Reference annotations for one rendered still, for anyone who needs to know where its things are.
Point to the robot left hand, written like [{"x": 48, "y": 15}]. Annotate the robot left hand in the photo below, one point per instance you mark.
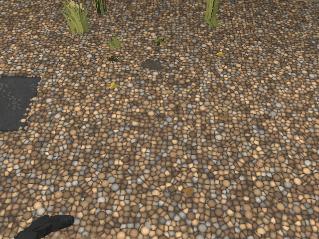
[{"x": 44, "y": 225}]

